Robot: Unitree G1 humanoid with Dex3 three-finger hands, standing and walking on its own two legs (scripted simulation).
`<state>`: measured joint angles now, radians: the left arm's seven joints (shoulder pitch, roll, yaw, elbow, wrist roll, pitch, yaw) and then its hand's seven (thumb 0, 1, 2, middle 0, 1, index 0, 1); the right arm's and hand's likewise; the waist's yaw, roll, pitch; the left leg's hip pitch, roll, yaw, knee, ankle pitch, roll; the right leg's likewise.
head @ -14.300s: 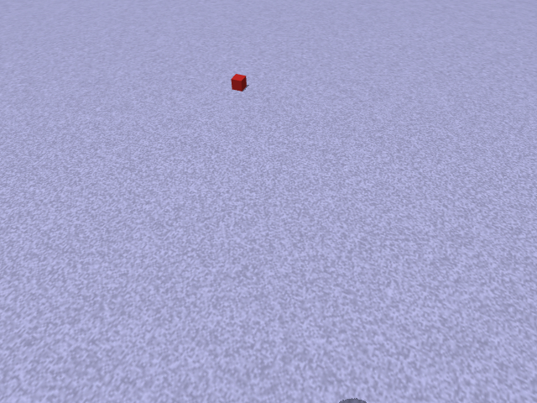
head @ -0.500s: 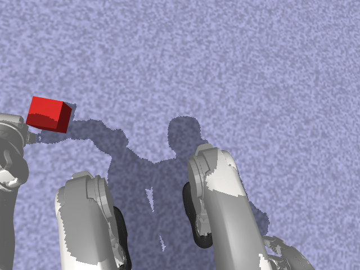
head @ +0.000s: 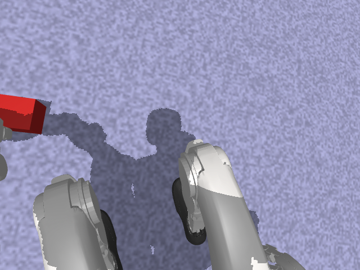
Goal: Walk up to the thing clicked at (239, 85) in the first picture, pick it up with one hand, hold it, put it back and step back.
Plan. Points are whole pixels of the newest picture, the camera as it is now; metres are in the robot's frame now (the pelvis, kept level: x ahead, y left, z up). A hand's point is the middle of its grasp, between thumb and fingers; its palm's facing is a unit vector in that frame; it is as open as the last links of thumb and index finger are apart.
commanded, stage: rise first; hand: left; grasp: from above
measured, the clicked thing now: (21, 115) +0.50 +0.29 -0.30
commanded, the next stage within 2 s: none
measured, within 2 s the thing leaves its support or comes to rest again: neither
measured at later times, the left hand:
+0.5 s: hand out of the picture +0.45 +0.31 -0.17, palm faces -0.03 -0.45 -0.89, open 14.1 cm
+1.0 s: hand out of the picture +0.47 +0.31 -0.18, palm faces -0.02 -0.45 -0.90, open 14.1 cm
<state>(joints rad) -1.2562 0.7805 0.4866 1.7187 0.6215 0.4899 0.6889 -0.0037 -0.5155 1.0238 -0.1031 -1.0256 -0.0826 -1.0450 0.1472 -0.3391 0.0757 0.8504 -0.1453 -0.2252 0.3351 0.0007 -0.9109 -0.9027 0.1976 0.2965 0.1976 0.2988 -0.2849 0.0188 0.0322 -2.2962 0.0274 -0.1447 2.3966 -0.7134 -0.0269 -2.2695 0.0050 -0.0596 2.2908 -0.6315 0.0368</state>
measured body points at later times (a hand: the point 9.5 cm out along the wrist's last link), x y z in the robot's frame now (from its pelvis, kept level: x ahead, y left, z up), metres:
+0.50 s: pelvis -0.01 +0.00 +0.00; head +0.27 +0.05 +0.35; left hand +0.45 +0.33 -0.12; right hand -0.01 -0.27 -0.09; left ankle +0.07 +0.13 -0.30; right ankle +0.11 -0.12 -0.30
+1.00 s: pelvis +0.00 +0.00 +0.00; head +0.28 +0.05 +0.34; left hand +0.47 +0.33 -0.13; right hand -0.02 -0.26 -0.08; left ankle +0.07 +0.13 -0.30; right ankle +0.11 -0.12 -0.30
